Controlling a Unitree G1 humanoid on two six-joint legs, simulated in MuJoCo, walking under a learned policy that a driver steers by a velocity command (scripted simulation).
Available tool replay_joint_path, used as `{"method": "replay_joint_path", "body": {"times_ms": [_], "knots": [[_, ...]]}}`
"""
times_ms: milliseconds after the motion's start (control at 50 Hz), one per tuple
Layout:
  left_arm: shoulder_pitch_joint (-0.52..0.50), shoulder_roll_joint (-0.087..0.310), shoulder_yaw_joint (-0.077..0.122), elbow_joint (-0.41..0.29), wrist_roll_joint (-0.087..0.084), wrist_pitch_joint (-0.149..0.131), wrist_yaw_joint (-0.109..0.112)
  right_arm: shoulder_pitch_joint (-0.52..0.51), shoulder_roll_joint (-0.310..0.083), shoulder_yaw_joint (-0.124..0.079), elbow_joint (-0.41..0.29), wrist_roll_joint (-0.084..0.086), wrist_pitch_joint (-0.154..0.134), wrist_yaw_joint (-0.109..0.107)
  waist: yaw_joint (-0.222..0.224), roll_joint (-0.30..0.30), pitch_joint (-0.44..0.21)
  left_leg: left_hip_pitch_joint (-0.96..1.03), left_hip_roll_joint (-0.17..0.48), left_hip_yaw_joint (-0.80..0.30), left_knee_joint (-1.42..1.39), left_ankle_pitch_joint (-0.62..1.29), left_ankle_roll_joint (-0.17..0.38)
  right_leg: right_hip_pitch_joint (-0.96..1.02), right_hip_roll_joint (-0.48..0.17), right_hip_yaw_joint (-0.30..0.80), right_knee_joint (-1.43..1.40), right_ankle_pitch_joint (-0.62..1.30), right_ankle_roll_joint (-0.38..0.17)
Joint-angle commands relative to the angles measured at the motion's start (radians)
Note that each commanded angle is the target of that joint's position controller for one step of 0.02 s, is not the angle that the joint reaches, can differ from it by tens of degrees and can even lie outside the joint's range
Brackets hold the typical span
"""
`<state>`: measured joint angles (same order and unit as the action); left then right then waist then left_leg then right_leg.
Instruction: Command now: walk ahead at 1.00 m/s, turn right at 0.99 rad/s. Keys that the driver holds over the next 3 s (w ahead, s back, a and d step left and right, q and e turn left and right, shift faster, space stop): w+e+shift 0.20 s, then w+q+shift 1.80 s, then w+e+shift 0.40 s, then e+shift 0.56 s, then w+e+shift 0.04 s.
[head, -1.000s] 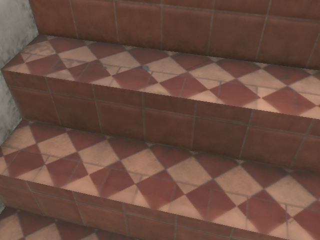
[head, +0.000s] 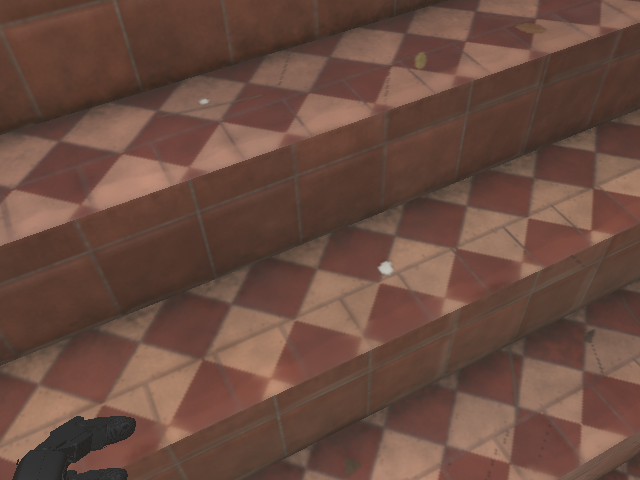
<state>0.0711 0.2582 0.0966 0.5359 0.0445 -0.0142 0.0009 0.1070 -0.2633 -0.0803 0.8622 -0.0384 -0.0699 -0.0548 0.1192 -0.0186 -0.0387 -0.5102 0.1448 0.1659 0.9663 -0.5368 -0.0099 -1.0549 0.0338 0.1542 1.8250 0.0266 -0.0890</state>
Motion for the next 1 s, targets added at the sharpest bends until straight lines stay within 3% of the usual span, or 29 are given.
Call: {"method": "replay_joint_path", "body": {"times_ms": [20,100,140,200,220,240,260,280,300,320,340,380,420,520,580,640,680,700,740,780,800,840,880,900,920,940,960,980,1000], "knots": [[0.039,-0.057,-0.039,-0.072,-0.004,0.023,-0.01,-0.081,-0.052,0.003,-0.078,-0.007,-0.065,0.02,0.048,0.049,0.072,-0.02,0.255,-0.282,-0.531,-0.262,0.111,-0.07,-0.075,0.024,-0.023,-0.01,-0.01],[-0.062,0.009,-0.033,-0.136,-0.034,0.043,-0.057,0.011,-0.181,-0.037,-0.103,-0.033,-0.071,0.015,0.012,0.154,0.109,0.162,0.299,-0.099,-0.774,-0.295,0.049,0.05,-0.202,-0.072,-0.542,-0.178,-0.026],[-0.074,0.082,-0.009,-0.113,-0.056,0.046,-0.079,0.042,-0.201,-0.036,-0.113,-0.017,-0.054,0.017,-0.033,0.088,0.08,0.19,0.238,0.065,-0.811,-0.19,0.042,0.378,-0.162,-0.306,-0.853,-0.324,-0.05],[0.131,0.12,0.025,-0.045,-0.078,0.004,-0.067,0.065,-0.239,-0.033,-0.127,-0.021,-0.008,0.055,0.036,0.05,-0.001,0.447,0.195,0.13,-0.532,0.48,0.068,0.62,-0.097,-0.3,-1.069,-0.278,-0.103],[0.266,0.124,0.033,0.038,-0.069,-0.032,-0.063,0.091,-0.224,-0.02,-0.137,-0.006,0.018,0.067,0.073,0.015,-0.069,0.435,0.146,0.128,-0.284,0.756,0.082,0.828,0.003,-0.314,-1.244,-0.193,-0.111],[0.394,0.095,0.037,0.101,-0.047,-0.05,-0.072,0.072,-0.193,-0.01,-0.165,0.005,0.034,0.075,0.109,0.077,-0.084,0.332,0.102,0.114,-0.032,0.816,0.1,0.982,0.057,-0.31,-1.285,-0.218,-0.062],[0.349,0.184,0.045,0.124,-0.014,-0.052,-0.068,0.126,-0.068,0.013,-0.235,0.034,0.03,0.074,-0.005,-0.114,-0.127,-0.028,0.015,0.123,0.352,0.557,0.062,1.181,-0.092,0.005,-1.264,-0.163,-0.056],[0.458,0.24,0.064,0.123,-0.017,-0.034,-0.046,0.085,-0.077,0.008,-0.309,0.035,-0.001,0.071,0.052,-0.255,-0.291,-0.205,-0.174,0.039,0.628,0.173,-0.004,1.347,-0.222,0.444,-1.471,-0.066,-0.061],[0.404,0.244,0.06,0.114,0.033,-0.029,-0.011,-0.004,-0.014,0.025,-0.328,0.042,-0.008,0.054,0.046,-0.135,-0.305,-0.312,-0.162,-0.094,0.903,0.232,0.01,1.415,-0.264,0.434,-1.476,0.077,-0.117],[0.394,0.281,0.066,0.13,0.048,-0.039,0.02,-0.073,0.027,0.047,-0.346,0.047,-0.014,0.051,0.044,-0.064,-0.303,-0.366,-0.142,-0.141,1.005,0.194,0.022,1.425,-0.277,0.336,-1.399,0.159,-0.173],[0.402,0.27,0.059,0.151,0.043,-0.059,0.031,-0.083,0.035,0.06,-0.353,0.05,-0.026,0.053,0.042,-0.017,-0.288,-0.387,-0.128,-0.173,0.979,0.181,0.048,1.415,-0.27,0.262,-1.358,0.246,-0.145],[0.424,0.122,0.012,0.179,0.039,-0.1,0.022,-0.061,0.008,0.053,-0.346,0.054,-0.019,0.059,0.014,0.005,-0.266,-0.319,-0.136,-0.211,0.855,0.18,0.089,1.353,-0.274,0.196,-1.368,0.259,-0.113],[0.378,0.054,-0.013,0.142,0.027,-0.119,0.027,-0.081,0.006,0.057,-0.353,0.056,0.011,0.056,-0.008,0.002,-0.22,-0.294,-0.171,-0.216,0.827,0.136,0.08,1.273,-0.333,0.19,-1.423,0.342,-0.151],[0.377,0.112,-0.013,0.156,0.013,-0.178,0.015,-0.139,0.025,0.05,-0.403,-0.007,0.079,0.024,-0.062,-0.046,-0.036,-0.482,-0.161,-0.189,1.213,0.059,0.083,0.983,-0.447,0.154,-1.649,-0.268,-0.209],[0.395,0.077,-0.032,0.204,0.019,-0.175,-0.003,-0.272,0.093,0.061,-0.455,0.006,0.095,-0.012,-0.065,-0.036,0.074,-0.851,-0.182,-0.218,1.668,-0.035,0.116,0.978,-0.484,0.095,-1.735,-0.634,-0.199],[0.382,0.076,-0.045,0.221,0.017,-0.155,-0.022,-0.262,0.1,0.065,-0.452,0.017,0.099,-0.017,-0.096,0.095,0.112,-0.872,-0.177,-0.139,1.578,0.071,0.107,0.874,-0.358,-0.146,-1.668,-0.497,-0.096],[0.316,0.126,-0.035,0.207,0.009,-0.143,-0.007,-0.3,0.072,0.055,-0.468,0.02,0.128,0.0,-0.095,0.03,0.17,-0.711,-0.175,-0.07,1.344,0.139,0.083,0.694,-0.286,-0.276,-1.768,-0.408,-0.089],[0.442,0.092,-0.049,0.293,0.009,-0.149,0.023,-0.434,0.126,0.079,-0.501,0.043,0.142,0.006,-0.052,0.111,0.182,-0.734,-0.175,-0.044,1.283,0.231,0.101,0.718,-0.313,-0.244,-1.825,-0.323,-0.037],[0.444,0.167,-0.03,0.325,0.032,-0.137,0.033,-0.383,0.177,0.087,-0.517,0.032,0.151,0.003,-0.101,-0.007,0.112,-0.818,-0.154,-0.043,1.329,0.176,0.128,0.952,-0.332,-0.313,-1.797,-0.067,-0.026],[0.352,0.13,-0.037,0.314,0.016,-0.127,0.024,-0.243,0.122,0.067,-0.451,0.044,0.141,-0.003,-0.173,-0.073,0.036,-0.631,-0.161,-0.005,1.161,0.149,0.176,1.036,-0.297,-0.483,-1.701,0.539,-0.007],[0.259,0.153,-0.035,0.277,-0.008,-0.131,0.023,-0.174,0.08,0.063,-0.428,0.054,0.143,-0.001,-0.247,-0.067,-0.031,-0.361,-0.175,0.031,0.934,0.093,0.202,0.967,-0.267,-0.583,-1.663,0.923,0.014],[0.168,0.269,-0.011,0.204,-0.061,-0.122,0.032,0.008,0.004,0.039,-0.382,0.064,0.156,-0.01,-0.327,-0.15,-0.14,-0.022,-0.269,0.094,0.709,-0.184,0.184,0.948,-0.355,-0.526,-1.521,1.737,-0.075],[0.217,0.235,-0.019,0.155,-0.076,-0.088,0.023,0.016,-0.075,0.007,-0.334,0.093,0.136,-0.028,-0.258,-0.137,-0.25,0.174,-0.369,0.006,0.565,-0.238,0.2,0.871,-0.318,-0.451,-1.217,1.729,-0.095],[0.104,0.266,-0.011,0.118,-0.081,-0.096,0.004,0.167,-0.1,-0.007,-0.33,0.089,0.144,-0.039,-0.336,-0.166,-0.304,0.297,-0.35,-0.069,0.481,-0.111,0.184,0.796,-0.35,-0.414,-1.102,1.512,-0.115],[-0.015,0.225,-0.022,0.07,-0.07,-0.095,-0.001,0.2,-0.147,-0.03,-0.302,0.094,0.156,-0.043,-0.35,-0.062,-0.33,0.37,-0.371,-0.123,0.362,0.047,0.183,0.683,-0.31,-0.393,-0.986,1.116,-0.104],[-0.104,0.12,-0.048,0.028,-0.041,-0.105,-0.013,0.207,-0.143,-0.041,-0.287,0.06,0.174,-0.038,-0.335,0.005,-0.293,0.354,-0.336,-0.212,0.19,0.136,0.219,0.583,-0.258,-0.336,-0.836,0.397,-0.082],[-0.114,0.0,-0.083,-0.004,-0.026,-0.094,-0.029,-0.008,-0.101,-0.04,-0.323,0.023,0.185,-0.036,-0.242,0.086,-0.216,0.105,-0.352,-0.335,0.051,0.169,0.31,0.555,-0.145,-0.236,-0.567,-0.064,-0.053],[-0.158,-0.102,-0.117,-0.065,0.006,-0.088,-0.04,-0.12,-0.052,-0.021,-0.359,-0.026,0.17,-0.026,-0.191,0.066,-0.148,-0.1,-0.302,-0.562,-0.04,-0.024,0.389,0.444,-0.019,-0.113,-0.191,-0.163,-0.01],[-0.147,-0.154,-0.127,-0.121,0.043,-0.084,-0.036,-0.188,-0.053,-0.01,-0.366,-0.053,0.156,-0.022,-0.099,0.06,-0.158,-0.21,-0.276,-0.698,-0.139,-0.166,0.37,0.401,0.014,-0.008,-0.035,-0.161,0.022]]}}
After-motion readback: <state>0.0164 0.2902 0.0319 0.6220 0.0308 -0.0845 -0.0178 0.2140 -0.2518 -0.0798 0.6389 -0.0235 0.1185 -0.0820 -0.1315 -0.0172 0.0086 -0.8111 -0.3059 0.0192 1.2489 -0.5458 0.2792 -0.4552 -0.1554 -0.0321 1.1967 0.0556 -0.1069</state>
